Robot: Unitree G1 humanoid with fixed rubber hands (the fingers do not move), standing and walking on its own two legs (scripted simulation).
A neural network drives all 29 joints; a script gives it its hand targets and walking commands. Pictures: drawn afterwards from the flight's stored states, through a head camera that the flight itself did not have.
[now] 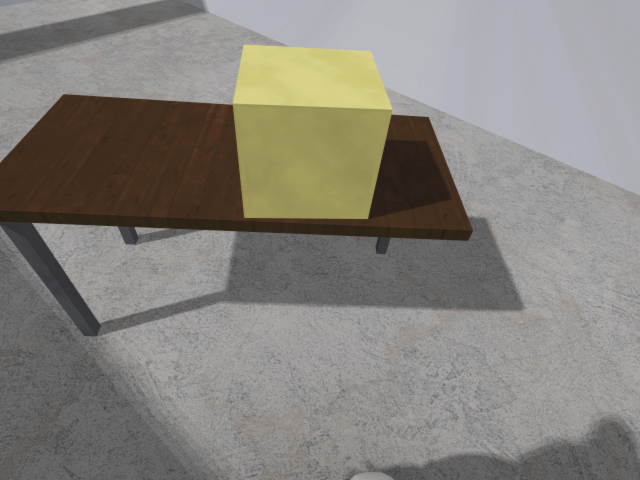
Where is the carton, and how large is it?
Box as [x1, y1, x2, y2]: [233, 45, 392, 218]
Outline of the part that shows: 244,45 233,99 233,111 244,217 367,218 392,109 370,51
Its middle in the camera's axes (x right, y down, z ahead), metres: -0.03 -0.24 +0.88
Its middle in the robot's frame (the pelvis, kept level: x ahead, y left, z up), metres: +0.82 +0.00 -0.01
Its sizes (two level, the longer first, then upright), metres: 0.286 0.263 0.278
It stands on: a table, 0.61 m high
